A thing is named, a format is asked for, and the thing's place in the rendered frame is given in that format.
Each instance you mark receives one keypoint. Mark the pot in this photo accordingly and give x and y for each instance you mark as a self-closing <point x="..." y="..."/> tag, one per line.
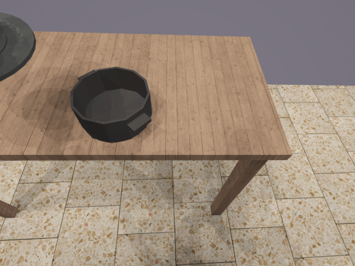
<point x="112" y="104"/>

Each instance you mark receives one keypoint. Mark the lid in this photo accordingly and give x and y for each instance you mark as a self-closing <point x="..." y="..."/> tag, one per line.
<point x="17" y="44"/>

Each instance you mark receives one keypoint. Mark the table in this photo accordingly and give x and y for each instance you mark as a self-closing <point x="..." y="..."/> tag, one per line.
<point x="209" y="101"/>

